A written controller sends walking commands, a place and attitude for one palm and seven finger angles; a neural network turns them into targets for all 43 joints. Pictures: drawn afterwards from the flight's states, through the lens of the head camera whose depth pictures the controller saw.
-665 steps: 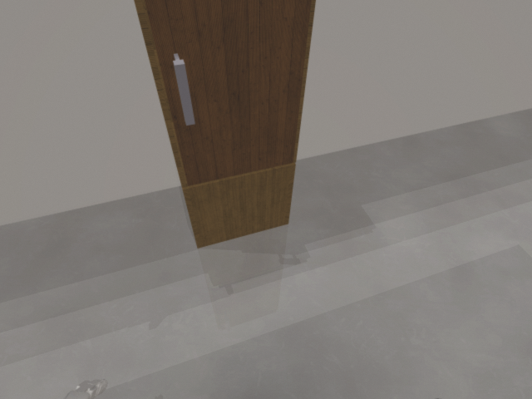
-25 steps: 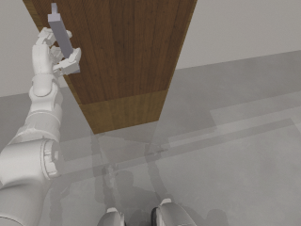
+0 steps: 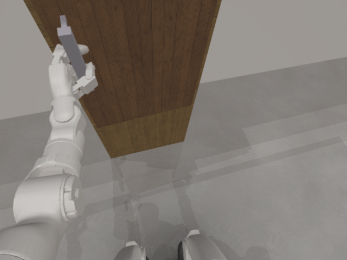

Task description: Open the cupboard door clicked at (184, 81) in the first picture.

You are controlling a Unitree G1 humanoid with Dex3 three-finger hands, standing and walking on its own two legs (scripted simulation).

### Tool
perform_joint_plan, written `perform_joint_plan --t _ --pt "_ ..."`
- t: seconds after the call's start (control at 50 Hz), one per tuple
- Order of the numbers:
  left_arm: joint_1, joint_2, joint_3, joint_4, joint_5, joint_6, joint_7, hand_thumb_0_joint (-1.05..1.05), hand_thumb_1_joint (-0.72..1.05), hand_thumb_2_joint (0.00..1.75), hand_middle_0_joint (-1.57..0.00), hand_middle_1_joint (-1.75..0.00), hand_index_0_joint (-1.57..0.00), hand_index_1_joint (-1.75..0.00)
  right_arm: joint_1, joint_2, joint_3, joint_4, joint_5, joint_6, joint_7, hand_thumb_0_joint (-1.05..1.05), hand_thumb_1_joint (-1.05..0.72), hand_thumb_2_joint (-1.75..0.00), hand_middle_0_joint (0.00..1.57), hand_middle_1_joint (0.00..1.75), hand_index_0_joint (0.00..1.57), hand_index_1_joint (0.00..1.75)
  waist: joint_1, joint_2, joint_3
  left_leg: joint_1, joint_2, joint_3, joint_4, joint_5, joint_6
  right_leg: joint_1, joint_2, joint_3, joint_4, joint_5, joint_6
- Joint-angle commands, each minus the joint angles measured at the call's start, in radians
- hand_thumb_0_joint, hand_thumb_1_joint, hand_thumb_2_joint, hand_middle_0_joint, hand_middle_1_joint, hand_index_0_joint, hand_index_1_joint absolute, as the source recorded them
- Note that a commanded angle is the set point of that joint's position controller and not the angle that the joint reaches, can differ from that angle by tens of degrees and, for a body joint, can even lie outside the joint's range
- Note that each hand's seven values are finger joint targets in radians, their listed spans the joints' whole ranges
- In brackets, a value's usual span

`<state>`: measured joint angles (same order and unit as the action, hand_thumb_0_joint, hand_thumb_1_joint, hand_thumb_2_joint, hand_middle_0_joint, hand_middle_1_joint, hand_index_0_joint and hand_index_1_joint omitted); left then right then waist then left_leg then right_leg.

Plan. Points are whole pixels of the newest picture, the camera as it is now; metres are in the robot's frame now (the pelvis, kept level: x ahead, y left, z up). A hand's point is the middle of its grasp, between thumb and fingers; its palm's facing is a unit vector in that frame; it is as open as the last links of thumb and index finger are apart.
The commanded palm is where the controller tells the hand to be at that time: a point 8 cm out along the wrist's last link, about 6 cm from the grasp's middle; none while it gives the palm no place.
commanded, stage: pull the door open along its arc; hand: left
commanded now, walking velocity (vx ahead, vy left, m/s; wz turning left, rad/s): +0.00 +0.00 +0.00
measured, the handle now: (77, 57) +0.57 +0.18 +0.09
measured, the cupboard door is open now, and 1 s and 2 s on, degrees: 3 40 38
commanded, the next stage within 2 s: open thumb and fingers to let go in 0.72 s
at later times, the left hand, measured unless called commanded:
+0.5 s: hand (148, 136) +0.36 +0.02 +0.08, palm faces +0.27 -0.96 +0.02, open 6.8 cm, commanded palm +0.28 +0.08 +0.08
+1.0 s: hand (161, 144) +0.34 +0.00 +0.08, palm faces +0.46 -0.88 -0.09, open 7.4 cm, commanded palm +0.29 +0.04 +0.08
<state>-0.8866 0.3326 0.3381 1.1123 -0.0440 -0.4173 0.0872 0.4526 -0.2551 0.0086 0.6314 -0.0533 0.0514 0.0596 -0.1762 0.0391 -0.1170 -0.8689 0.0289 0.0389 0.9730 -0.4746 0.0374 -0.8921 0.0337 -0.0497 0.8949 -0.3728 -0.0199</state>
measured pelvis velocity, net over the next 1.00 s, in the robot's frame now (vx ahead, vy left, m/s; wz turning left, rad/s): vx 0.02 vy -0.09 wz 0.09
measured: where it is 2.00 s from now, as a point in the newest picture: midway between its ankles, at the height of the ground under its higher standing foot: outside the picture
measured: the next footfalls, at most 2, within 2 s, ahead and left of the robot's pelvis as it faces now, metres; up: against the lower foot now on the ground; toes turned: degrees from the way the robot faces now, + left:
none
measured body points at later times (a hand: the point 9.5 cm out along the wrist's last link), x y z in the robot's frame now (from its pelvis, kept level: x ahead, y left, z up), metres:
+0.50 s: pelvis +0.03 -0.03 +0.02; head +0.08 -0.04 +0.47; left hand +0.33 +0.07 +0.08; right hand +0.21 -0.23 -0.08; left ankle -0.01 +0.09 -0.68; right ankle +0.02 -0.11 -0.68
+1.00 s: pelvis +0.02 -0.09 +0.02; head +0.07 -0.13 +0.46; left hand +0.31 +0.05 +0.09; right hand +0.22 -0.30 -0.10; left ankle -0.01 +0.10 -0.67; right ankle +0.02 -0.11 -0.68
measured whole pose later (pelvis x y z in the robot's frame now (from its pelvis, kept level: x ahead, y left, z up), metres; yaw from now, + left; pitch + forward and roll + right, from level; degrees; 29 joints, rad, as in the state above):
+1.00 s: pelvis +0.02 -0.09 +0.02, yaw +5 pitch +10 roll +3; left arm -0.01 -0.11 -0.21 0.12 0.06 -0.06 0.63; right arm 0.14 -0.21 -0.01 0.60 -0.06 0.06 0.01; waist -0.01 0.04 -0.11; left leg -0.56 -0.01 -0.10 0.83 -0.41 -0.02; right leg -0.60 0.03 -0.12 0.85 -0.44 -0.13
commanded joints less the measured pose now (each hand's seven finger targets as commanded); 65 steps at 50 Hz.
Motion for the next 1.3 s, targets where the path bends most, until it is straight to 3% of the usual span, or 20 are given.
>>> perform_joint_plan --t 0.0,0.1,0.12,0.16,0.18,0.2,0.24,0.36,0.44,0.5,0.54,0.62,0.7,0.76,0.8,0.92,1.02,1.14,1.2,1.28 --pt "-0.216 0.088 -0.052 -0.348 -0.016 -0.083 -0.015 0.0 0.9 0.9 -0.4 -1.35 -0.4 -1.35 0.108 -0.163 -0.071 -0.097 0.016 -0.016 -0.001 0.0 -0.9 -0.9 0.2 0.3 0.2 0.3 0.055 0.059 -0.509 0.36 -0.011 -0.064 -0.124 0.527 -0.025 0.33 0.026 0.003 -0.081 0.403 -0.007" --pt "0.073 -0.039 -0.124 -0.569 -0.05 -0.063 -0.003 0.0 0.9 0.9 -0.4 -1.35 -0.4 -1.35 0.059 -0.137 -0.081 -0.131 0.034 -0.026 0.013 0.0 -0.9 -0.9 0.2 0.3 0.2 0.3 0.107 0.047 -0.468 0.41 -0.005 -0.047 -0.152 0.652 -0.028 0.393 0.025 -0.001 -0.102 0.487 -0.007" --pt "0.157 -0.07 -0.144 -0.617 -0.057 -0.056 0.001 0.0 0.9 0.9 -0.4 -1.35 -0.4 -1.35 0.047 -0.133 -0.082 -0.141 0.037 -0.029 0.017 0.0 -0.9 -0.9 0.2 0.3 0.2 0.3 0.119 0.008 -0.455 0.4 -0.005 -0.039 -0.162 0.657 -0.024 0.424 0.023 -0.002 -0.108 0.508 -0.007" --pt "0.244 -0.135 -0.213 -0.723 -0.059 -0.04 0.012 0.0 0.9 0.9 -0.4 -1.35 -0.4 -1.35 0.018 -0.122 -0.083 -0.159 0.043 -0.036 0.02 0.0 -0.9 -0.9 0.2 0.3 0.2 0.3 0.118 -0.019 -0.414 0.397 -0.004 -0.034 -0.179 0.647 -0.021 0.452 0.018 -0.005 -0.119 0.521 -0.005" --pt "0.265 -0.162 -0.158 -0.792 -0.09 -0.029 0.096 0.0 0.9 0.9 -0.4 -1.35 -0.4 -1.35 -0.017 -0.107 -0.082 -0.173 0.04 -0.043 0.019 0.0 -0.9 -0.9 0.2 0.3 0.2 0.3 0.16 0.013 -0.418 0.401 -0.007 -0.026 -0.182 0.663 -0.028 0.468 0.018 -0.01 -0.122 0.511 -0.007" --pt "0.321 -0.241 -0.221 -0.839 -0.079 -0.015 0.155 0.0 0.9 0.9 -0.4 -1.35 -0.4 -1.35 -0.039 -0.092 -0.077 -0.178 0.035 -0.051 0.025 0.0 -0.9 -0.9 0.2 0.3 0.2 0.3 0.157 0.016 -0.396 0.407 -0.008 -0.022 -0.186 0.664 -0.032 0.468 0.015 -0.016 -0.123 0.514 -0.006" --pt "0.445 -0.315 -0.26 -0.925 -0.051 0.012 0.273 0.0 0.9 0.9 -0.4 -1.35 -0.4 -1.35 -0.076 -0.08 -0.074 -0.184 0.024 -0.062 0.036 0.0 -0.9 -0.9 0.2 0.3 0.2 0.3 0.171 -0.006 -0.363 0.404 -0.003 -0.027 -0.193 0.664 -0.041 0.468 0.01 -0.028 -0.115 0.498 -0.007" --pt "0.657 -0.438 -0.391 -1.141 0.08 0.086 0.483 0.0 0.9 0.9 -0.4 -1.35 -0.4 -1.35 -0.179 -0.042 -0.071 -0.224 -0.005 -0.064 0.041 0.0 -0.9 -0.9 0.2 0.3 0.2 0.3 0.192 -0.083 -0.368 0.38 -0.012 -0.018 -0.191 0.597 -0.045 0.555 -0.016 -0.016 -0.095 0.536 -0.017" --pt "0.776 -0.516 -0.484 -1.208 0.138 0.16 0.529 0.0 0.9 0.9 -0.4 -1.35 -0.4 -1.35 -0.263 -0.007 -0.052 -0.245 -0.011 -0.049 0.019 0.0 -0.9 -0.9 0.2 0.3 0.2 0.3 0.2 -0.082 -0.345 0.367 -0.028 -0.013 -0.19 0.506 -0.041 0.589 -0.029 -0.005 -0.107 0.539 -0.022" --pt "0.953 -0.561 -0.536 -1.291 0.116 0.225 0.512 0.0 0.9 0.9 -0.4 -1.35 -0.4 -1.35 -0.313 0.011 -0.039 -0.269 0.003 -0.034 0.014 0.0 -0.9 -0.9 0.2 0.3 0.2 0.3 0.212 -0.107 -0.339 0.381 -0.037 -0.013 -0.197 0.478 -0.045 0.658 -0.042 0.005 -0.135 0.624 -0.011" --pt "0.995 -0.583 -0.573 -1.35 0.104 0.265 0.502 0.0 0.9 0.9 -0.4 -1.35 -0.4 -1.35 -0.336 0.019 -0.032 -0.278 0.009 -0.02 0.008 0.0 -0.9 -0.9 0.2 0.3 0.2 0.3 0.199 -0.124 -0.322 0.385 -0.043 -0.015 -0.197 0.456 -0.048 0.685 -0.055 0.017 -0.152 0.69 0.002" --pt "1.072 -0.598 -0.618 -1.408 0.101 0.329 0.481 0.0 0.9 0.9 -0.4 -1.35 -0.4 -1.35 -0.36 0.027 -0.016 -0.287 0.016 0.0 0.005 0.0 -0.9 -0.9 0.2 0.3 0.2 0.3 0.185 -0.102 -0.256 0.4 -0.051 -0.024 -0.202 0.415 -0.052 0.693 -0.077 0.034 -0.181 0.758 0.019" --pt "0.968 -0.649 -0.682 -1.389 0.118 0.367 0.489 0.0 0.9 0.9 -0.4 -1.35 -0.4 -1.35 -0.376 0.025 -0.009 -0.276 0.013 -0.001 0.002 0.0 -0.9 -0.9 0.2 0.3 0.2 0.3 0.15 -0.087 -0.206 0.405 -0.059 -0.042 -0.186 0.355 -0.049 0.63 -0.098 0.058 -0.214 0.689 0.034" --pt "0.868 -0.589 -0.612 -1.306 0.136 0.362 0.515 0.0 0.9 0.9 -0.4 -1.35 -0.4 -1.35 -0.383 0.017 -0.009 -0.253 0.004 -0.01 -0.015 0.0 -0.9 -0.9 0.2 0.3 0.2 0.3 0.149 -0.131 -0.19 0.362 -0.068 -0.061 -0.177 0.284 -0.048 0.592 -0.114 0.098 -0.237 0.585 0.046" --pt "0.702 -0.537 -0.558 -1.26 0.14 0.34 0.541 0.0 0.9 0.9 -0.4 -1.35 -0.4 -1.35 -0.392 0.01 -0.012 -0.227 0.001 -0.018 -0.033 0.0 -0.9 -0.9 0.2 0.3 0.2 0.3 0.132 -0.162 -0.174 0.325 -0.071 -0.075 -0.162 0.241 -0.044 0.556 -0.124 0.132 -0.25 0.504 0.052" --pt "0.684 -0.533 -0.491 -1.183 0.122 0.295 0.572 0.0 0.48 0.72 -0.37 -1.3 -0.37 -1.3 -0.41 0.018 -0.022 -0.19 -0.004 -0.04 -0.056 0.0 -0.9 -0.9 0.2 0.3 0.2 0.3 0.166 -0.189 -0.252 0.239 -0.08 -0.092 -0.143 0.185 -0.05 0.608 -0.155 0.207 -0.263 0.423 0.064" --pt "0.625 -0.528 -0.471 -1.166 0.121 0.258 0.591 0.0 0.13 0.57 -0.35 -1.27 -0.35 -1.27 -0.409 0.012 -0.032 -0.166 -0.01 -0.066 -0.066 0.0 -0.9 -0.9 0.2 0.3 0.2 0.3 0.159 -0.17 -0.272 0.195 -0.075 -0.103 -0.127 0.164 -0.05 0.594 -0.164 0.23 -0.259 0.357 0.065" --pt "0.593 -0.496 -0.465 -1.163 0.124 0.208 0.564 0.0 -0.29 0.39 -0.32 -1.22 -0.32 -1.22 -0.381 -0.002 -0.048 -0.155 -0.01 -0.085 -0.073 0.0 -0.9 -0.9 0.2 0.3 0.2 0.3 0.148 -0.201 -0.31 0.159 -0.068 -0.107 -0.119 0.166 -0.048 0.624 -0.176 0.257 -0.237 0.431 0.081" --pt "0.548 -0.469 -0.44 -1.134 0.111 0.201 0.561 0.0 -0.5 0.3 -0.3 -1.2 -0.3 -1.2 -0.389 -0.007 -0.046 -0.149 -0.005 -0.084 -0.081 0.0 -0.9 -0.9 0.2 0.3 0.2 0.3 0.145 -0.201 -0.295 0.136 -0.071 -0.107 -0.116 0.137 -0.047 0.614 -0.183 0.282 -0.259 0.339 0.09" --pt "0.516 -0.456 -0.416 -1.091 0.111 0.201 0.574 0.0 -0.5 0.3 -0.28 -1.1 -0.28 -1.1 -0.399 -0.006 -0.045 -0.147 -0.004 -0.085 -0.09 0.0 -0.9 -0.9 0.2 0.3 0.2 0.3 0.151 -0.202 -0.278 0.133 -0.071 -0.107 -0.116 0.123 -0.046 0.59 -0.179 0.281 -0.277 0.242 0.075"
